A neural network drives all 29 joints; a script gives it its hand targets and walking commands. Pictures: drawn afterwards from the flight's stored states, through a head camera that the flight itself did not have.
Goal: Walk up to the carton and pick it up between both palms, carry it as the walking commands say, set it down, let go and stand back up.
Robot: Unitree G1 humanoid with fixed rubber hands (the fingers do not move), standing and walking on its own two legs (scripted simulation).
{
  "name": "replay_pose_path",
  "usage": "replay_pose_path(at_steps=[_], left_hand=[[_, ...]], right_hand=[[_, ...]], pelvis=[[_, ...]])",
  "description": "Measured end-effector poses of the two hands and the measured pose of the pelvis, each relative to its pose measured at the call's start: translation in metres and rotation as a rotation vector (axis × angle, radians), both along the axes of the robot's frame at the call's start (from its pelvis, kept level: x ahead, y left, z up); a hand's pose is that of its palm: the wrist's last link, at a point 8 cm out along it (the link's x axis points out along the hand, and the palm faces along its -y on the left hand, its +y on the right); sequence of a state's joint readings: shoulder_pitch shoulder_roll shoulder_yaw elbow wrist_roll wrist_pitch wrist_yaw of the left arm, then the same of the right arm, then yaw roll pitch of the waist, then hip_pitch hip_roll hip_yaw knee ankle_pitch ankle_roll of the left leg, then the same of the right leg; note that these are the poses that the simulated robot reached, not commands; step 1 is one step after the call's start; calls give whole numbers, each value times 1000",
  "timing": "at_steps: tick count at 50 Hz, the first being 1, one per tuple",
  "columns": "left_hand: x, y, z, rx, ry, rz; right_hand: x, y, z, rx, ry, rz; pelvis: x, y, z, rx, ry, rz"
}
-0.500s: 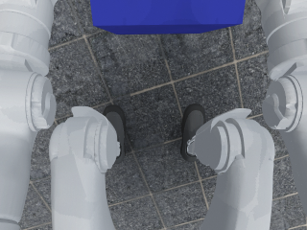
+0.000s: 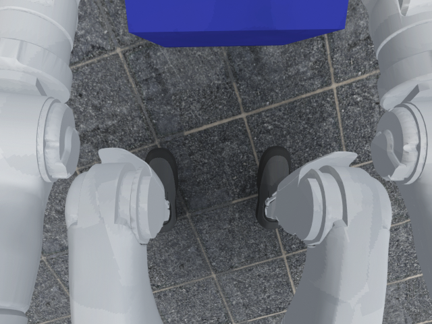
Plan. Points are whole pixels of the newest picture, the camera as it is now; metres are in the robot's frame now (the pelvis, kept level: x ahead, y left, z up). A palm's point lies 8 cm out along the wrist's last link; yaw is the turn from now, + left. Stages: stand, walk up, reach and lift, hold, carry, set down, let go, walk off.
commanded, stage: reach and lift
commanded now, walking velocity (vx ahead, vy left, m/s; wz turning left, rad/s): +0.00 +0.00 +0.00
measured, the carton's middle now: out of the picture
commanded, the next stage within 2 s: none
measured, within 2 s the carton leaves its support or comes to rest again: leaves its support in 1.26 s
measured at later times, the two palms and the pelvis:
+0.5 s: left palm out of the picture +0.57 +0.16 -0.18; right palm out of the picture +0.57 -0.17 -0.17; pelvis +0.00 +0.00 +0.00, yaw +0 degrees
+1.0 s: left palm out of the picture +0.57 +0.17 -0.18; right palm out of the picture +0.57 -0.17 -0.18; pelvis +0.00 +0.00 -0.01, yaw -1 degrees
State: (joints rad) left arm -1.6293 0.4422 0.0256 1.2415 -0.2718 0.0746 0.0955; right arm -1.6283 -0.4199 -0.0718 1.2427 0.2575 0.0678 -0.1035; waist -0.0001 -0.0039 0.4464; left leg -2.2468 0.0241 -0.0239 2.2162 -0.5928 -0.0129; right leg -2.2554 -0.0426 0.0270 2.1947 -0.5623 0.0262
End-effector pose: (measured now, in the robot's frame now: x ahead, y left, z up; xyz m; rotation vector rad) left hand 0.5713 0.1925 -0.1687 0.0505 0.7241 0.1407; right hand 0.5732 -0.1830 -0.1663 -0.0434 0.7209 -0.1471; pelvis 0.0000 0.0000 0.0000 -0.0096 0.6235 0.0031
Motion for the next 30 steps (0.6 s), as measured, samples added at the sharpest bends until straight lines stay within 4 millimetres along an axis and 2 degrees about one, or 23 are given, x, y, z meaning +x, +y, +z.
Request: replay_pose_path(at_steps=[9, 16, 30], left_hand=[[-2, -11, -5, -13, -1, -21], [-1, -29, -8, -27, -7, -45], [1, -29, -7, -13, 6, -54]], right_hand=[[0, 14, -5, 15, -1, 23], [1, 15, -5, 15, -6, 30], [1, 17, -5, 24, -2, 55]], pelvis=[[-3, -1, 2, 1, -11, 0], [-5, -1, 2, 0, -33, -7], [-4, -4, 3, 6, -34, -13]])
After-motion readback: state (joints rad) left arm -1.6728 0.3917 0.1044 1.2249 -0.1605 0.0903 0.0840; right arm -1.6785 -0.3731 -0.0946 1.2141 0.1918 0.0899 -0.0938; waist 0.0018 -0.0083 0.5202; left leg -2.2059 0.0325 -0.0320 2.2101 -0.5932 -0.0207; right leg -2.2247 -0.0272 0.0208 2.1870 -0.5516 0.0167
